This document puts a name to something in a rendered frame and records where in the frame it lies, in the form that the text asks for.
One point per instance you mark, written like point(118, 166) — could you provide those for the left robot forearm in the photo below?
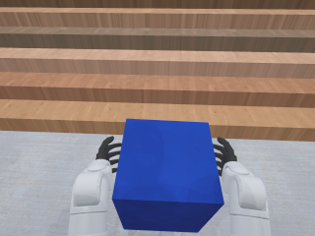
point(89, 200)

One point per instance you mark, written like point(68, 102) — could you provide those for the robot left hand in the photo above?
point(103, 151)

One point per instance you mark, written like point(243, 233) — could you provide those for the right robot forearm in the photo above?
point(247, 201)

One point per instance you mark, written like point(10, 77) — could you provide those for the carton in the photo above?
point(167, 177)

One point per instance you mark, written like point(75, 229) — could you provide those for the robot right hand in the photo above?
point(227, 154)

